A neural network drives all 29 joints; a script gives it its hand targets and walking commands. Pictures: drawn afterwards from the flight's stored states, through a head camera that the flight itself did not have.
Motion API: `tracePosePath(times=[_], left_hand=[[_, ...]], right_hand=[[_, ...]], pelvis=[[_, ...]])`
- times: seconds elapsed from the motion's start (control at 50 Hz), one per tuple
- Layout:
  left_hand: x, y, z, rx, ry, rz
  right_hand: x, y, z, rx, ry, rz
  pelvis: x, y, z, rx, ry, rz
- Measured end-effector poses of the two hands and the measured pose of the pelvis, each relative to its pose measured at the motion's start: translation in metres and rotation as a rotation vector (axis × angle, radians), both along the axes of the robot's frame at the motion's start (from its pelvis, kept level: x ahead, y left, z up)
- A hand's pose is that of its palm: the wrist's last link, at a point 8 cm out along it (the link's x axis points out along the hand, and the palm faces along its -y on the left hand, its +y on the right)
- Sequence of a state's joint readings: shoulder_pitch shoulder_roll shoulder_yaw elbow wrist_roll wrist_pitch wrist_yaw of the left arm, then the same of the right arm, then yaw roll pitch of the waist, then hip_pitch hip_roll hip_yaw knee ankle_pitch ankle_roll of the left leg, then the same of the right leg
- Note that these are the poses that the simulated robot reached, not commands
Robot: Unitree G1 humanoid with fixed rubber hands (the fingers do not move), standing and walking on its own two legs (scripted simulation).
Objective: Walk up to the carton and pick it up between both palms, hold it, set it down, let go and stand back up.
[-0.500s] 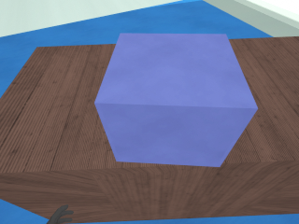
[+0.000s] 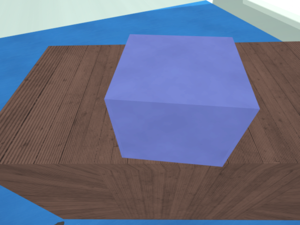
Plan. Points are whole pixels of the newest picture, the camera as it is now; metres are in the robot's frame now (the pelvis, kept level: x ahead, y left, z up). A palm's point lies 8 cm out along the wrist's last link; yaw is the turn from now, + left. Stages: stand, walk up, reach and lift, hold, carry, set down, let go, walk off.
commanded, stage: walk up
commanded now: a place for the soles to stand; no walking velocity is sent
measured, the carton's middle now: (175, 99) +0.43 -0.02 +0.11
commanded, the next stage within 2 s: none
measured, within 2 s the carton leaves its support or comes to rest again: neither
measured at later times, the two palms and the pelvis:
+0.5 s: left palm out of the picture +0.07 +0.22 -0.12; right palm out of the picture +0.05 -0.42 -0.12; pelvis -0.01 -0.09 -0.02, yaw +1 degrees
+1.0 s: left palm out of the picture +0.07 +0.25 -0.09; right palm out of the picture +0.13 -0.38 -0.11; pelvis -0.01 -0.08 +0.00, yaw +3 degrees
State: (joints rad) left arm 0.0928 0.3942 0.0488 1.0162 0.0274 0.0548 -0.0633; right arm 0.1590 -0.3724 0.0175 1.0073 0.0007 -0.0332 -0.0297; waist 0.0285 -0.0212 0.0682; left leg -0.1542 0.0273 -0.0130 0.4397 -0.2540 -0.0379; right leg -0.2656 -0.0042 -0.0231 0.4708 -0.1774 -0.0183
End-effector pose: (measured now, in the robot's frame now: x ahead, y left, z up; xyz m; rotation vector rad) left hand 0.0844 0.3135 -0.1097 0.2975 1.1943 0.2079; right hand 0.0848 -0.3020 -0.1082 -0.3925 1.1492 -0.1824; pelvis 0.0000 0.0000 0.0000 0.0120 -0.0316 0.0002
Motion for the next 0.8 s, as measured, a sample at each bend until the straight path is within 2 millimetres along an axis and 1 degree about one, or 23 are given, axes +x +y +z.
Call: tracePosePath(times=[0.06,0.14,0.2,0.26,0.28,0.32,0.38,0.44,0.48,0.54,0.6,0.66,0.72,0.8], left_hand=[[0.000,0.003,0.000,0.017,0.006,-0.005],[0.005,-0.005,0.003,0.036,-0.021,-0.010],[0.008,-0.021,0.001,0.048,-0.032,-0.029],[0.004,-0.043,-0.005,0.067,-0.033,-0.042],[0.000,-0.052,-0.007,0.068,-0.029,-0.048],[-0.008,-0.067,-0.007,0.057,-0.019,-0.046],[-0.016,-0.084,-0.004,0.040,-0.016,-0.027],[-0.018,-0.093,-0.004,0.033,-0.037,-0.019],[-0.017,-0.094,-0.005,0.035,-0.050,-0.015],[-0.015,-0.089,-0.009,0.047,-0.062,-0.011],[-0.012,-0.087,-0.007,0.055,-0.064,0.004],[-0.011,-0.088,-0.001,0.063,-0.072,0.008],[-0.012,-0.089,0.005,0.074,-0.078,0.002],[-0.016,-0.082,0.013,0.097,-0.073,0.004]], right_hand=[[-0.014,-0.014,0.003,-0.037,0.003,-0.019],[-0.033,-0.051,0.010,-0.103,0.024,-0.035],[-0.042,-0.085,0.009,-0.140,0.034,-0.034],[-0.044,-0.118,-0.002,-0.157,0.036,-0.036],[-0.044,-0.124,-0.004,-0.155,0.036,-0.046],[-0.042,-0.130,-0.006,-0.140,0.029,-0.068],[-0.039,-0.130,-0.007,-0.104,0.023,-0.063],[-0.039,-0.124,-0.011,-0.065,0.047,-0.040],[-0.040,-0.119,-0.015,-0.045,0.067,-0.029],[-0.039,-0.110,-0.020,-0.024,0.084,-0.022],[-0.037,-0.099,-0.019,0.007,0.084,-0.014],[-0.025,-0.093,-0.019,0.038,0.072,-0.002],[-0.007,-0.088,-0.018,0.061,0.036,0.012],[0.018,-0.083,-0.015,0.072,-0.020,0.034]], pelvis=[[-0.004,-0.009,-0.003,0.005,0.003,0.005],[-0.008,-0.028,-0.007,0.000,0.004,0.006],[-0.011,-0.046,-0.014,0.008,0.002,-0.010],[-0.014,-0.065,-0.025,-0.014,-0.021,-0.015],[-0.015,-0.070,-0.026,-0.018,-0.028,-0.013],[-0.014,-0.077,-0.024,-0.007,-0.028,-0.021],[-0.011,-0.084,-0.018,-0.012,-0.030,-0.008],[-0.008,-0.090,-0.016,-0.015,-0.027,0.006],[-0.008,-0.091,-0.017,-0.019,-0.025,0.018],[-0.008,-0.091,-0.020,-0.014,-0.027,0.032],[-0.008,-0.092,-0.017,0.008,-0.025,0.031],[-0.006,-0.093,-0.012,-0.007,-0.019,0.033],[-0.005,-0.094,-0.009,-0.016,-0.019,0.041],[-0.005,-0.090,-0.006,-0.009,-0.023,0.048]])
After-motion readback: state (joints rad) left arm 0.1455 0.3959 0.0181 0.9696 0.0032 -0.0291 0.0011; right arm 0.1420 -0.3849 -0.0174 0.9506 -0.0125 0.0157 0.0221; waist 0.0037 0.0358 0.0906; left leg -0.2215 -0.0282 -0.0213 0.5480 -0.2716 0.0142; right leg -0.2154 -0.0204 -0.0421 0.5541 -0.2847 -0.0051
